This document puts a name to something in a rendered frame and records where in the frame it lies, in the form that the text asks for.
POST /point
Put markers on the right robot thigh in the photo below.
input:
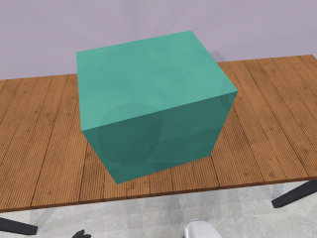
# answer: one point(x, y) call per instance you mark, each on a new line
point(200, 229)

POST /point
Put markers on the carton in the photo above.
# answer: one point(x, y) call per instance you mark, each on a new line
point(152, 104)

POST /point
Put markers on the table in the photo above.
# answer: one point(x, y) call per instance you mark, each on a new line
point(269, 137)

